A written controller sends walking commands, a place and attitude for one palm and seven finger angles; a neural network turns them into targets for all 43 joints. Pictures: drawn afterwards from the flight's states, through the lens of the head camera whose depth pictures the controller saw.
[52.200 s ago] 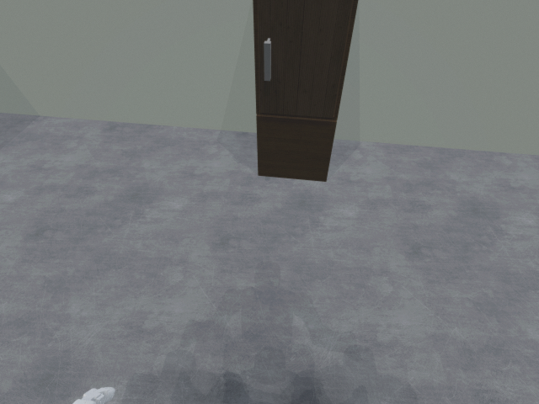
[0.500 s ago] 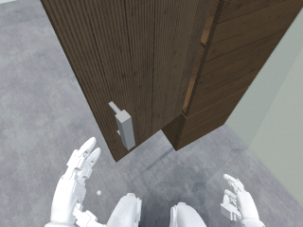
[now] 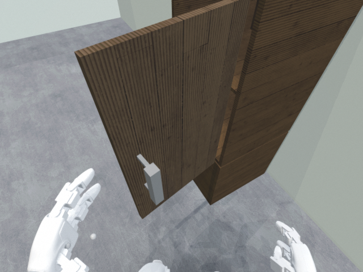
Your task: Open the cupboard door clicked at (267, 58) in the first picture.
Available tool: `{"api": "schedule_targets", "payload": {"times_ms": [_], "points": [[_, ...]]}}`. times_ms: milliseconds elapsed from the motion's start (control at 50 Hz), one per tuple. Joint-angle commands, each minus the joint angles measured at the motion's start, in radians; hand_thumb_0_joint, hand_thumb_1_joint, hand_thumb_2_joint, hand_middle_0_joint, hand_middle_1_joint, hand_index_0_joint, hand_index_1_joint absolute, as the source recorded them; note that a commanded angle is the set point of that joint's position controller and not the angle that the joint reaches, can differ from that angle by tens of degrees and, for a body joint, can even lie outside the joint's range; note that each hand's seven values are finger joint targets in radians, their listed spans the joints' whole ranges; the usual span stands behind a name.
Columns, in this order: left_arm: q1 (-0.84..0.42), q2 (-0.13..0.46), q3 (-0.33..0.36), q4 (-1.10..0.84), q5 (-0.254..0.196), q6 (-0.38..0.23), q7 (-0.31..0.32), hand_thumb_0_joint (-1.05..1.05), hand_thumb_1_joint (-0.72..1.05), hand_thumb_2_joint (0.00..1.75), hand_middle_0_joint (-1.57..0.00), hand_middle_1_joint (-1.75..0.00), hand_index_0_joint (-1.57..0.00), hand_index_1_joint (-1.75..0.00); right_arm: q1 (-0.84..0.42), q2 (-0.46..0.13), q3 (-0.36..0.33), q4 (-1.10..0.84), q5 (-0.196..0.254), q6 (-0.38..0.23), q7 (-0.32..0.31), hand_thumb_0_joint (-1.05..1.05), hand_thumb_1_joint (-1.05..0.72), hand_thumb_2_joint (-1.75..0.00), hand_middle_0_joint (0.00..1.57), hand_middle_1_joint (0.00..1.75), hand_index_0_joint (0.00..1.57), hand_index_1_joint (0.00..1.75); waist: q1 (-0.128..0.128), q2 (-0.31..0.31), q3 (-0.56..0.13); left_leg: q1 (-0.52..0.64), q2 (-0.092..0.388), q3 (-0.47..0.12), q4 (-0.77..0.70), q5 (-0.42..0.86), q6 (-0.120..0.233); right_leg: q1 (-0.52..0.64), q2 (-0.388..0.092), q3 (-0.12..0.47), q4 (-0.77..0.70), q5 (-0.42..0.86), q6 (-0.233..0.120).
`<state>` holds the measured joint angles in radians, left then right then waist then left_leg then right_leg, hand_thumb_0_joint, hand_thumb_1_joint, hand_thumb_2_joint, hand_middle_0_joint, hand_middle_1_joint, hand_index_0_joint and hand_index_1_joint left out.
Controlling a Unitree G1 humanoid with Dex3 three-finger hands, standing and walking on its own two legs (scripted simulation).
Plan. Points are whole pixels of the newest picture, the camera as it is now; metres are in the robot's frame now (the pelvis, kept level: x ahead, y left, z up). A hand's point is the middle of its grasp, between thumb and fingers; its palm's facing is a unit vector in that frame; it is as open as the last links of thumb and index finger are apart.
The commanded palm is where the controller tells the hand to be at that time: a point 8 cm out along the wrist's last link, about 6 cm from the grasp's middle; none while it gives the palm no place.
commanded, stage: draw the hand back to the body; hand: left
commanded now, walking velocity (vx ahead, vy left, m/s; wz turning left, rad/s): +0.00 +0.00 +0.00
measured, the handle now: (149, 179) +0.33 +0.10 -0.01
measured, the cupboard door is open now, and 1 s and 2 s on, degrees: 100 100 100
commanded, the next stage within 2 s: step back with the hand held close in 1.12 s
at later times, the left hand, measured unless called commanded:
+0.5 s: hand (19, 192) +0.21 +0.25 +0.18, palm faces +0.32 -0.87 -0.38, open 12.0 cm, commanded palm +0.16 +0.30 +0.20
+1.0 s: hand out of the picture +0.21 +0.27 +0.22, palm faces +0.41 -0.83 -0.38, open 7.6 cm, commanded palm +0.16 +0.31 +0.25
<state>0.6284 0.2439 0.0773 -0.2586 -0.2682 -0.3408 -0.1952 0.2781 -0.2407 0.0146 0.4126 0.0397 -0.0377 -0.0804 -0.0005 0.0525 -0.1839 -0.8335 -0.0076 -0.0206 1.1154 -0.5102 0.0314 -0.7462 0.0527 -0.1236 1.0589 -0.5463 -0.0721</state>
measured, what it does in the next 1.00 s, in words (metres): rises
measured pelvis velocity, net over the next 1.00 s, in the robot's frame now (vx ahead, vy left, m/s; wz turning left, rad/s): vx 0.02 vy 0.02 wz -0.02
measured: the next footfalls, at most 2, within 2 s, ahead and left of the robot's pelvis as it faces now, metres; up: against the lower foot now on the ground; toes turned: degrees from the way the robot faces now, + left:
none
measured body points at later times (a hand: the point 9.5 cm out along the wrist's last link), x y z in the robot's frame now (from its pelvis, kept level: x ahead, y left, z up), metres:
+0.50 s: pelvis +0.02 +0.03 +0.06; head +0.00 +0.01 +0.51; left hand +0.18 +0.30 +0.20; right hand +0.21 -0.18 -0.01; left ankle +0.02 +0.10 -0.66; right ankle -0.01 -0.08 -0.66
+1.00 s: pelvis +0.02 +0.02 +0.08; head +0.00 +0.00 +0.53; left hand +0.18 +0.31 +0.25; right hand +0.20 -0.21 +0.00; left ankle +0.02 +0.10 -0.66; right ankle -0.01 -0.08 -0.66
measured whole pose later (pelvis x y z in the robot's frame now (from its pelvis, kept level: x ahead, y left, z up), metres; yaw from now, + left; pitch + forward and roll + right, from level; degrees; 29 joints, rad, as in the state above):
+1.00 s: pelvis +0.02 +0.02 +0.08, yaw -1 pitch -4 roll -1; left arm 0.49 0.33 0.31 -0.39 -0.08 -0.05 0.11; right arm 0.21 -0.24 0.03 0.61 0.01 -0.08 -0.07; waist 0.06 0.06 0.00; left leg -0.15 -0.04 0.03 0.46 -0.26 0.05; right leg -0.08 0.04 -0.05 0.42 -0.28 -0.04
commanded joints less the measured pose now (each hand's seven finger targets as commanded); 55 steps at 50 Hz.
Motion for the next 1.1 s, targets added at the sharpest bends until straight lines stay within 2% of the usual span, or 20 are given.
{"api": "schedule_targets", "payload": {"times_ms": [0, 20, 40, 60, 80, 100, 200, 280, 340, 400, 480, 580, 640, 720, 800, 880, 960, 980, 1020, 1080], "points": [[0.008, 0.108, 0.104, -0.265, -0.032, -0.078, 0.007, 0.0, -0.36, 0.36, -0.16, -0.3, -0.16, -0.3, -0.08, -0.089, -0.04, -0.168, 0.012, -0.07, 0.003, 0.0, -0.9, -0.9, 0.2, 0.3, 0.2, 0.3, 0.005, 0.038, -0.112, 0.207, -0.004, -0.039, -0.197, 0.266, -0.004, 0.125, -0.018, 0.099, -0.217, 0.316, 0.055], [0.02, 0.112, 0.112, -0.265, -0.036, -0.066, 0.004, 0.0, -0.32, 0.37, -0.16, -0.3, -0.16, -0.3, -0.078, -0.088, -0.04, -0.166, 0.014, -0.073, 0.004, 0.0, -0.9, -0.9, 0.2, 0.3, 0.2, 0.3, 0.008, 0.039, -0.118, 0.218, -0.004, -0.039, -0.206, 0.277, -0.004, 0.142, -0.02, 0.097, -0.223, 0.33, 0.055], [0.088, 0.277, 0.151, -0.29, 0.127, 0.048, 0.139, 0.0, -0.29, 0.39, -0.16, -0.3, -0.16, -0.3, -0.076, -0.094, -0.05, -0.179, 0.007, -0.038, -0.03, 0.0, -0.9, -0.9, 0.2, 0.3, 0.2, 0.3, 0.071, 0.044, -0.153, 0.259, 0.017, -0.023, -0.275, 0.301, -0.003, 0.194, -0.061, 0.161, -0.289, 0.346, 0.043], [0.11, 0.174, 0.09, -0.317, 0.143, 0.114, 0.197, 0.0, -0.26, 0.4, -0.16, -0.3, -0.16, -0.3, -0.076, -0.07, -0.036, -0.196, 0.005, -0.024, -0.04, 0.0, -0.9, -0.9, 0.2, 0.3, 0.2, 0.3, 0.038, 0.049, -0.095, 0.277, 0.014, -0.017, -0.3, 0.299, -0.001, 0.2, -0.065, 0.144, -0.314, 0.337, 0.047], [0.099, 0.163, 0.09, -0.316, 0.152, 0.151, 0.228, 0.0, -0.22, 0.42, -0.16, -0.3, -0.16, -0.3, -0.073, -0.073, -0.039, -0.191, 0.004, -0.018, -0.045, 0.0, -0.9, -0.9, 0.2, 0.3, 0.2, 0.3, 0.032, -0.008, -0.08, 0.273, 0.016, -0.023, -0.306, 0.295, -0.001, 0.212, -0.067, 0.138, -0.332, 0.345, 0.053], [0.123, 0.125, 0.06, -0.29, 0.17, 0.184, 0.25, 0.0, -0.18, 0.43, -0.16, -0.3, -0.16, -0.3, -0.076, -0.069, -0.036, -0.183, 0.005, -0.006, -0.046, 0.0, -0.9, -0.9, 0.2, 0.3, 0.2, 0.3, 0.025, 0.015, -0.033, 0.291, 0.02, -0.016, -0.319, 0.298, 0.001, 0.217, -0.069, 0.131, -0.341, 0.355, 0.058], [0.012, 0.208, 0.118, -0.348, 0.203, 0.255, 0.327, 0.0, -0.01, 0.51, -0.17, -0.3, -0.17, -0.3, -0.092, -0.086, -0.016, -0.168, -0.002, 0.004, -0.059, 0.0, -0.9, -0.9, 0.2, 0.3, 0.2, 0.3, 0.021, -0.051, -0.008, 0.395, 0.026, -0.027, -0.396, 0.339, 0.009, 0.29, -0.06, 0.103, -0.41, 0.354, 0.053], [-0.072, 0.234, 0.142, -0.368, 0.213, 0.27, 0.357, 0.0, 0.13, 0.57, -0.17, -0.3, -0.17, -0.3, -0.105, -0.093, -0.001, -0.141, -0.004, -0.025, -0.061, 0.0, -0.9, -0.9, 0.2, 0.3, 0.2, 0.3, 0.027, -0.012, 0.012, 0.478, 0.032, -0.051, -0.471, 0.327, 0.006, 0.329, -0.058, 0.098, -0.461, 0.311, 0.046], [-0.102, 0.225, 0.145, -0.397, 0.219, 0.269, 0.364, 0.0, 0.23, 0.62, -0.18, -0.3, -0.18, -0.3, -0.108, -0.091, 0.009, -0.117, -0.005, -0.053, -0.052, 0.0, -0.9, -0.9, 0.2, 0.3, 0.2, 0.3, 0.03, 0.055, 0.035, 0.537, 0.041, -0.08, -0.524, 0.365, -0.007, 0.354, -0.059, 0.091, -0.477, 0.312, 0.042], [-0.098, 0.232, 0.175, -0.396, 0.217, 0.27, 0.362, 0.0, 0.34, 0.66, -0.18, -0.3, -0.18, -0.3, -0.12, -0.091, 0.011, -0.092, -0.01, -0.074, -0.038, 0.0, -0.9, -0.9, 0.2, 0.3, 0.2, 0.3, 0.04, 0.043, 0.054, 0.575, 0.05, -0.09, -0.563, 0.445, -0.021, 0.408, -0.059, 0.084, -0.504, 0.348, 0.042], [-0.088, 0.264, 0.257, -0.346, 0.205, 0.27, 0.353, 0.0, 0.48, 0.72, -0.19, -0.3, -0.19, -0.3, -0.146, -0.095, 0.004, -0.062, -0.013, -0.078, -0.023, 0.0, -0.9, -0.9, 0.2, 0.3, 0.2, 0.3, 0.057, -0.027, 0.088, 0.595, 0.051, -0.075, -0.607, 0.477, -0.026, 0.484, -0.054, 0.083, -0.556, 0.388, 0.04], [-0.168, 0.285, 0.316, -0.36, 0.196, 0.252, 0.343, 0.0, 0.65, 0.8, -0.19, -0.3, -0.19, -0.3, -0.169, -0.096, 0.002, -0.033, -0.017, -0.088, -0.01, 0.0, -0.9, -0.9, 0.2, 0.3, 0.2, 0.3, 0.059, 0.032, 0.12, 0.639, 0.052, -0.063, -0.659, 0.492, -0.034, 0.539, -0.053, 0.089, -0.605, 0.41, 0.038], [-0.216, 0.303, 0.35, -0.401, 0.192, 0.237, 0.342, 0.0, 0.76, 0.84, -0.19, -0.3, -0.19, -0.3, -0.172, -0.097, -0.004, -0.02, -0.019, -0.098, -0.006, 0.0, -0.9, -0.9, 0.2, 0.3, 0.2, 0.3, 0.057, 0.051, 0.097, 0.68, 0.053, -0.056, -0.679, 0.505, -0.032, 0.562, -0.054, 0.095, -0.626, 0.428, 0.04], [-0.261, 0.332, 0.403, -0.394, 0.187, 0.224, 0.345, 0.0, 0.9, 0.9, -0.2, -0.3, -0.2, -0.3, -0.185, -0.099, -0.009, 0.004, -0.021, -0.107, -0.003, 0.0, -0.9, -0.9, 0.2, 0.3, 0.2, 0.3, 0.06, 0.04, 0.104, 0.696, 0.049, -0.045, -0.702, 0.491, -0.027, 0.592, -0.052, 0.098, -0.654, 0.44, 0.039], [-0.2, 0.237, 0.326, -0.292, 0.182, 0.233, 0.324, 0.0, 0.9, 0.9, -0.2, -0.3, -0.2, -0.3, -0.192, -0.105, -0.02, 0.016, -0.019, -0.095, 0.009, 0.0, -0.9, -0.9, 0.2, 0.3, 0.2, 0.3, 0.052, 0.001, 0.169, 0.698, 0.051, -0.034, -0.727, 0.444, -0.02, 0.583, -0.053, 0.099, -0.683, 0.416, 0.044], [-0.223, 0.283, 0.359, -0.314, 0.184, 0.223, 0.326, 0.0, 0.9, 0.9, -0.2, -0.3, -0.2, -0.3, -0.202, -0.109, -0.025, 0.021, -0.027, -0.093, 0.006, 0.0, -0.9, -0.9, 0.2, 0.3, 0.2, 0.3, 0.063, -0.02, 0.133, 0.707, 0.04, -0.022, -0.733, 0.447, -0.008, 0.627, -0.055, 0.104, -0.696, 0.443, 0.044], [-0.26, 0.325, 0.387, -0.406, 0.191, 0.205, 0.333, 0.0, 0.9, 0.9, -0.2, -0.3, -0.2, -0.3, -0.214, -0.098, -0.023, 0.023, -0.027, -0.109, 0.0, 0.0, -0.9, -0.9, 0.2, 0.3, 0.2, 0.3, 0.066, 0.036, 0.085, 0.734, 0.03, -0.014, -0.729, 0.455, -0.006, 0.644, -0.057, 0.114, -0.705, 0.461, 0.043], [-0.267, 0.339, 0.398, -0.408, 0.192, 0.205, 0.335, 0.0, 0.9, 0.9, -0.2, -0.3, -0.2, -0.3, -0.215, -0.099, -0.02, 0.028, -0.03, -0.112, -0.002, 0.0, -0.9, -0.9, 0.2, 0.3, 0.2, 0.3, 0.069, 0.055, 0.091, 0.727, 0.028, -0.013, -0.729, 0.455, -0.008, 0.655, -0.06, 0.115, -0.708, 0.465, 0.039], [-0.248, 0.311, 0.378, -0.385, 0.191, 0.209, 0.334, 0.0, 0.9, 0.9, -0.2, -0.3, -0.2, -0.3, -0.216, -0.091, -0.018, 0.035, -0.027, -0.117, -0.003, 0.0, -0.9, -0.9, 0.2, 0.3, 0.2, 0.3, 0.064, 0.062, 0.131, 0.73, 0.026, -0.006, -0.727, 0.455, -0.007, 0.63, -0.059, 0.117, -0.719, 0.468, 0.042], [-0.244, 0.299, 0.373, -0.348, 0.188, 0.211, 0.333, 0.0, 0.9, 0.9, -0.2, -0.3, -0.2, -0.3, -0.216, -0.093, -0.021, 0.043, -0.027, -0.119, -0.002, 0.0, -0.9, -0.9, 0.2, 0.3, 0.2, 0.3, 0.062, 0.032, 0.164, 0.726, 0.026, -0.005, -0.735, 0.433, -0.006, 0.623, -0.057, 0.118, -0.738, 0.448, 0.042]]}}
